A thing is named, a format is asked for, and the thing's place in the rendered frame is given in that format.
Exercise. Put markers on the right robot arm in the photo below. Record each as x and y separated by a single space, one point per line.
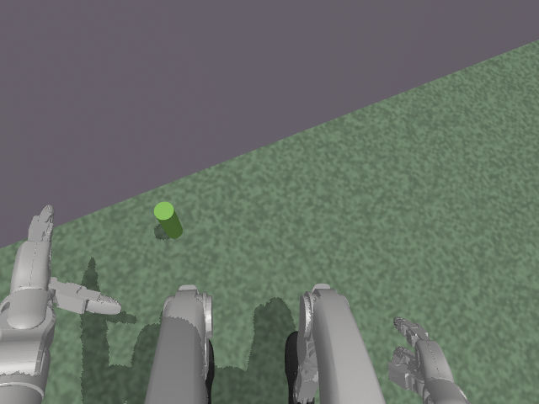
443 392

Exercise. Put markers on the right robot foot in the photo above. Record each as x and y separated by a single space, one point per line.
291 367

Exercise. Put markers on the can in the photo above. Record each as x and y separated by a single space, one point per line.
168 219

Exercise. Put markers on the left robot arm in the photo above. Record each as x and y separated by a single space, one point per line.
27 325

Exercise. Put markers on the right robot hand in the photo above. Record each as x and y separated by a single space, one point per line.
412 370

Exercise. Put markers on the left robot hand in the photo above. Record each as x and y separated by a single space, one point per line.
32 270

